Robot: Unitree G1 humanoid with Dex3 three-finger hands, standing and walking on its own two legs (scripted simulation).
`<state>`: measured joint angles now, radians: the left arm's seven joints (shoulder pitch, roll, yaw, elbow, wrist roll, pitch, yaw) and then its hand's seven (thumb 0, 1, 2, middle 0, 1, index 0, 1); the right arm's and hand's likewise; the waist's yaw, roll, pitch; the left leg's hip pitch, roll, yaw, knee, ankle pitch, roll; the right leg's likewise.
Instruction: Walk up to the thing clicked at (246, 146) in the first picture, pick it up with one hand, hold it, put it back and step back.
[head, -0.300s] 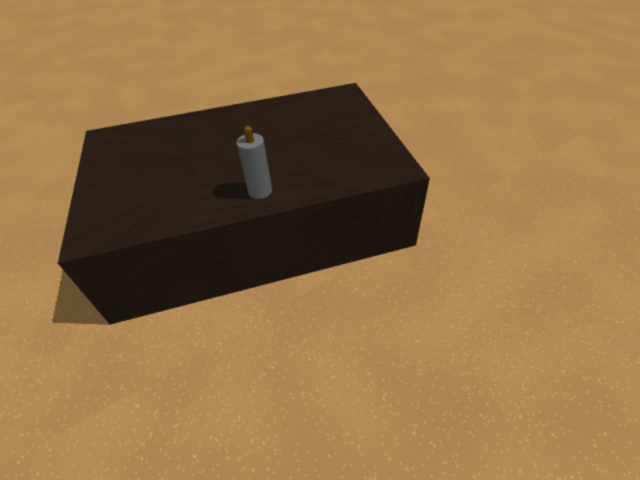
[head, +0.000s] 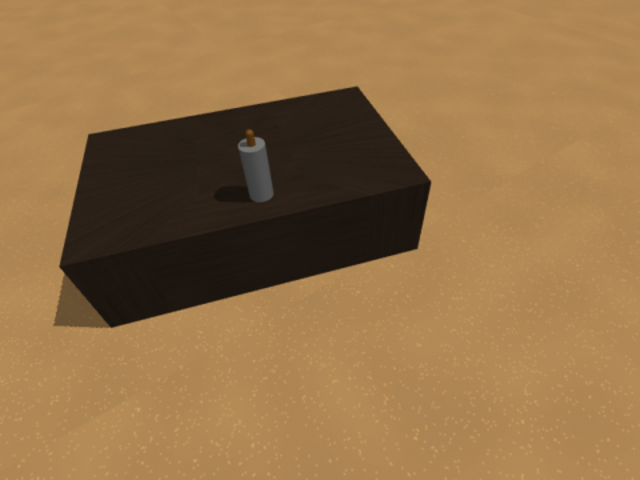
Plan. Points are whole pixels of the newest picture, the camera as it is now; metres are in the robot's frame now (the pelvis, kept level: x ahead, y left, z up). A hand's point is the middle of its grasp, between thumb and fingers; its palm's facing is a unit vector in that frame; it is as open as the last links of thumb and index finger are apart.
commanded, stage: stand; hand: right
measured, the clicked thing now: (255, 164) +1.11 +0.28 -0.29
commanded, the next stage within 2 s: walk up in 0.82 s
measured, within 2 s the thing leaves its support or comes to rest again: neither
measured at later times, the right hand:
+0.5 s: hand out of the picture +0.08 -0.25 -0.16, palm faces -0.03 +0.94 -0.33, open 7.4 cm
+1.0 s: hand out of the picture +0.10 -0.25 -0.15, palm faces -0.13 +0.93 -0.34, open 7.4 cm
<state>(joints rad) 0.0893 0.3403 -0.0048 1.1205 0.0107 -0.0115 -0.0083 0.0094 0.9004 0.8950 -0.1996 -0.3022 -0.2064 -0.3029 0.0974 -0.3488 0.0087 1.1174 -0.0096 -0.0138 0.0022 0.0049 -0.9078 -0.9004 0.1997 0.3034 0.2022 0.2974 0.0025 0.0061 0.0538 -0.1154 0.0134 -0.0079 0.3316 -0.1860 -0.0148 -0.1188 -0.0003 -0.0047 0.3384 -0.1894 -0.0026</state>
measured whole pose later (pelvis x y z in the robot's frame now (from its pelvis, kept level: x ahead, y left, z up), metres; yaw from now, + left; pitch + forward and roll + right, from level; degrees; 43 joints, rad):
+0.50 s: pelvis +0.00 +0.00 +0.00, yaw +0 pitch -2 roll +0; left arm 0.10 0.34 0.00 1.12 0.01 -0.01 -0.01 0.01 0.90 0.90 -0.20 -0.30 -0.21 -0.30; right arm 0.11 -0.35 0.01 1.12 -0.01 -0.01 0.00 0.01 -0.91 -0.90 0.20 0.30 0.20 0.30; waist 0.00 0.01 0.05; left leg -0.10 0.02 -0.01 0.31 -0.18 -0.02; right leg -0.11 0.00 -0.01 0.32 -0.19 -0.01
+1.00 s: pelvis +0.02 +0.02 +0.00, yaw +5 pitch -2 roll -1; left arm 0.22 0.38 0.08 1.02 0.04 -0.07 -0.01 0.01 0.90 0.89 -0.20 -0.30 -0.21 -0.30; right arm 0.22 -0.43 -0.08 1.01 -0.06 0.04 0.10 0.01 -0.91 -0.90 0.20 0.30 0.20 0.30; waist 0.01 0.04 0.04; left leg -0.41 0.06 -0.03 0.87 -0.37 0.00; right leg -0.07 -0.03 -0.08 0.36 -0.26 -0.01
